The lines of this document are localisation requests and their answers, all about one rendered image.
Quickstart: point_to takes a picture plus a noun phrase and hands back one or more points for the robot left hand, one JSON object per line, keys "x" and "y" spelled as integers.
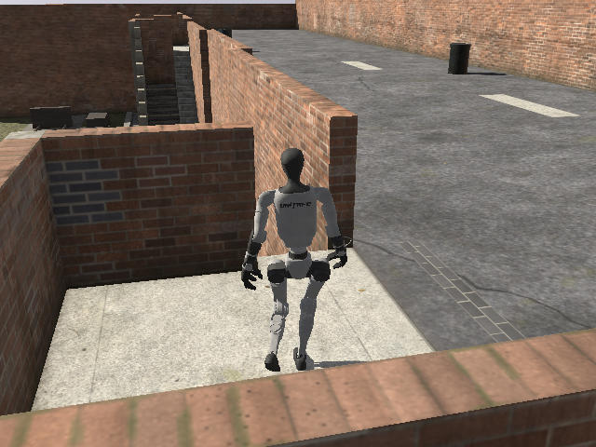
{"x": 246, "y": 276}

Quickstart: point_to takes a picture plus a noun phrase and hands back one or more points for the robot right upper arm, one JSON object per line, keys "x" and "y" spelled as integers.
{"x": 324, "y": 196}

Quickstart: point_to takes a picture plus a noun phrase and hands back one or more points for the robot torso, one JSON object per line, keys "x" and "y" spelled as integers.
{"x": 296, "y": 216}

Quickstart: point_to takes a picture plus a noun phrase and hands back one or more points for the humanoid robot head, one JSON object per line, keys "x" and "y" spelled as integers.
{"x": 292, "y": 161}

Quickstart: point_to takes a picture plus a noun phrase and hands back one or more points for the robot right forearm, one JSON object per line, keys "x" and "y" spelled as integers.
{"x": 339, "y": 243}

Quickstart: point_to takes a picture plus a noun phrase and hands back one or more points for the robot right hand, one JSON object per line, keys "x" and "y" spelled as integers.
{"x": 334, "y": 255}

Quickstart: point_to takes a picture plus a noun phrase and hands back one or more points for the robot left upper arm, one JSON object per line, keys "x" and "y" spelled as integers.
{"x": 265, "y": 199}

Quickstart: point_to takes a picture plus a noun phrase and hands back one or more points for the robot left forearm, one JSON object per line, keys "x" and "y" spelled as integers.
{"x": 251, "y": 253}

